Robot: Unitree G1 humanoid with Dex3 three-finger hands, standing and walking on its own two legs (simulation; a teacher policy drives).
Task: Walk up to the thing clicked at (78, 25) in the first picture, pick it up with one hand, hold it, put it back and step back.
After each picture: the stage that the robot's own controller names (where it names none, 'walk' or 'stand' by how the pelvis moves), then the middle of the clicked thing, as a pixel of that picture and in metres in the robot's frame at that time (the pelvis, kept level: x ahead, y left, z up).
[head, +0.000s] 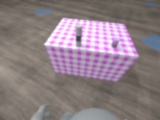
stand; (78, 36) +0.84 +0.16 -0.01
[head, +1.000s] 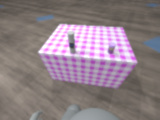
walk; (71, 43) +0.73 +0.25 -0.01
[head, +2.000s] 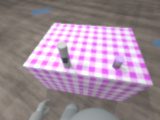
stand; (64, 56) +0.47 +0.23 +0.01
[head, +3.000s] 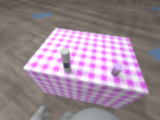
stand; (66, 61) +0.45 +0.21 -0.02
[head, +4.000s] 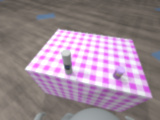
stand; (67, 63) +0.44 +0.21 -0.02
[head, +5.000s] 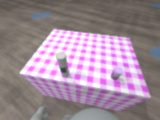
stand; (63, 66) +0.41 +0.22 -0.02
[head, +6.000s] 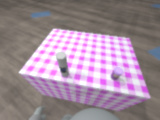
stand; (63, 66) +0.40 +0.22 -0.02
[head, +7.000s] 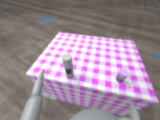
rise first; (68, 67) +0.40 +0.20 -0.01
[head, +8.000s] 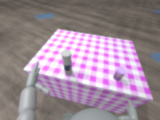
go down; (67, 64) +0.43 +0.20 -0.01
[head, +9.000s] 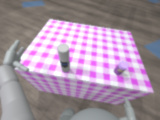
go down; (64, 60) +0.42 +0.19 +0.03
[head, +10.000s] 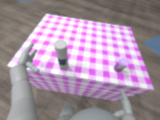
close in; (62, 57) +0.42 +0.18 +0.04
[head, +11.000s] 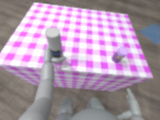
close; (56, 49) +0.45 +0.19 +0.08
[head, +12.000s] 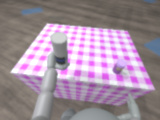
lift; (61, 54) +0.36 +0.17 +0.17
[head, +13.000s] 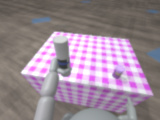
lift; (63, 59) +0.33 +0.17 +0.18
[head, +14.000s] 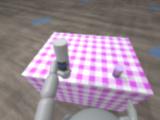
hold; (63, 61) +0.33 +0.17 +0.17
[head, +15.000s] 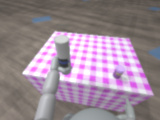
hold; (64, 58) +0.34 +0.17 +0.18
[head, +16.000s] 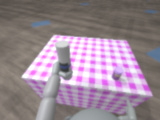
crouch; (65, 62) +0.33 +0.16 +0.16
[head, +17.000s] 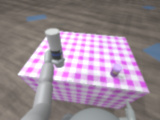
crouch; (56, 50) +0.39 +0.22 +0.17
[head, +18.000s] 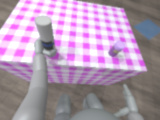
lower; (48, 40) +0.49 +0.22 +0.09
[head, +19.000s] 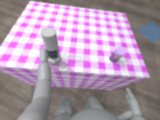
lower; (52, 49) +0.44 +0.20 +0.08
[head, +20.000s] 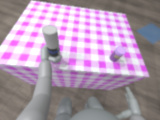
lower; (53, 47) +0.45 +0.20 +0.08
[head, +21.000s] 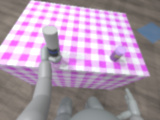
lower; (53, 47) +0.45 +0.20 +0.08
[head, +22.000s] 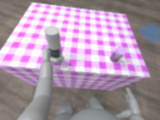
loosen; (55, 48) +0.45 +0.20 +0.08
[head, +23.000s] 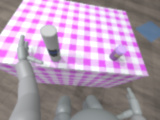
rise; (53, 47) +0.44 +0.20 +0.08
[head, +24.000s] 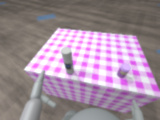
sink last; (68, 62) +0.42 +0.20 +0.03
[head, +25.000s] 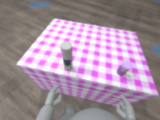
stand; (67, 58) +0.42 +0.19 +0.04
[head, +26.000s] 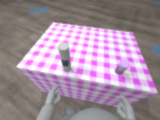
stand; (65, 59) +0.43 +0.20 +0.05
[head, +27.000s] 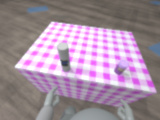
stand; (64, 59) +0.42 +0.20 +0.05
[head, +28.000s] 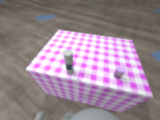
stand; (69, 63) +0.44 +0.19 -0.01
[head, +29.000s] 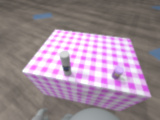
stand; (66, 64) +0.42 +0.21 -0.02
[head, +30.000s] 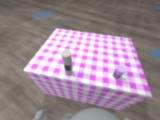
stand; (67, 64) +0.43 +0.19 -0.02
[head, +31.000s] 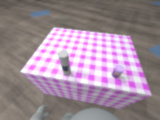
walk; (65, 64) +0.42 +0.21 -0.02
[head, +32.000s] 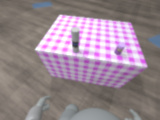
walk; (75, 41) +0.65 +0.19 +0.00
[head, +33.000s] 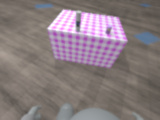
stand; (78, 22) +1.09 +0.27 +0.01
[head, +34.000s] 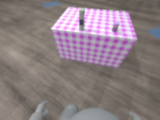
stand; (81, 20) +1.07 +0.21 +0.01
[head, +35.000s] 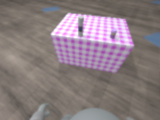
stand; (80, 27) +1.04 +0.17 -0.02
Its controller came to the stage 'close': yes
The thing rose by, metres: 0.20
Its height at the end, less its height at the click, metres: +0.00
